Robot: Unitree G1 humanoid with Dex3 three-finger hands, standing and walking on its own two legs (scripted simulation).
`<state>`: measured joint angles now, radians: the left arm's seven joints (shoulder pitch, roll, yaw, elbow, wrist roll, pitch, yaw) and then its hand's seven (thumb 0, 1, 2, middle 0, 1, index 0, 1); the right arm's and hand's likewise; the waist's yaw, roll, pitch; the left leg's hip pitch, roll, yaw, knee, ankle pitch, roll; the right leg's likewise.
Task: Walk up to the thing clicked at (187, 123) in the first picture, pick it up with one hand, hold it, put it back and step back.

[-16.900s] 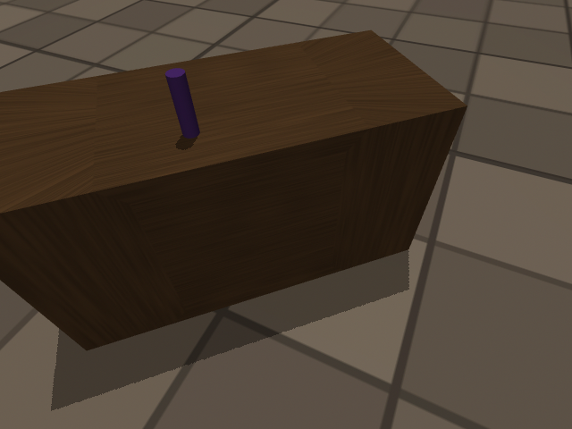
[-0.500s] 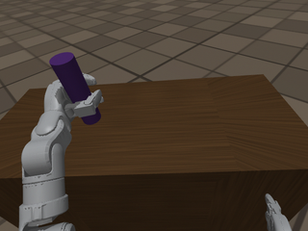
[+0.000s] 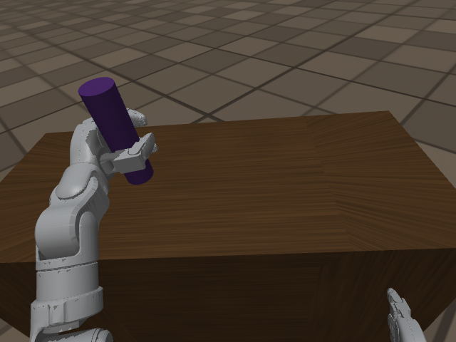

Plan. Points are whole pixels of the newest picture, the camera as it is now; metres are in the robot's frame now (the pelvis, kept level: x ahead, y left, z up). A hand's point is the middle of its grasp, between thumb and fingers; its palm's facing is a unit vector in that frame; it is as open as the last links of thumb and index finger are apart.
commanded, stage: hold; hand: left
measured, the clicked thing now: (121, 137) +0.34 +0.17 +0.26
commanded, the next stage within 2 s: crouch in 1.32 s
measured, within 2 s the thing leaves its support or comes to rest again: neither
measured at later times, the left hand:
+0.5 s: hand (134, 149) +0.35 +0.16 +0.24, palm faces +0.13 -0.99 +0.02, open 5.7 cm
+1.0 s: hand (138, 143) +0.35 +0.16 +0.24, palm faces +0.12 -0.99 +0.02, open 5.8 cm
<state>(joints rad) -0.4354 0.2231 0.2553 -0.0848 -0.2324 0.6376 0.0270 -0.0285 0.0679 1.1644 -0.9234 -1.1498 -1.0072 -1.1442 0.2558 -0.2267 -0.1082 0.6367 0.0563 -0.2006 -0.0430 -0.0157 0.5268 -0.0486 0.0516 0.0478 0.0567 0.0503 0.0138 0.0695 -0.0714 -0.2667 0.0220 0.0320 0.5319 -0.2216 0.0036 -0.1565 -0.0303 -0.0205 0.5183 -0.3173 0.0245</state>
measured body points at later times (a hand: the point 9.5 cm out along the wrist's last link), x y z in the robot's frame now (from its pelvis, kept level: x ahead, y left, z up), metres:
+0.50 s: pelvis +0.00 +0.00 +0.00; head -0.04 -0.03 +0.45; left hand +0.33 +0.21 +0.24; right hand +0.17 -0.26 -0.07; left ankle +0.04 +0.12 -0.73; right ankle -0.02 -0.13 -0.73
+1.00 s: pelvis +0.00 +0.00 +0.00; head -0.03 -0.03 +0.45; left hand +0.34 +0.21 +0.24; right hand +0.17 -0.26 -0.07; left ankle +0.04 +0.12 -0.73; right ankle -0.02 -0.13 -0.73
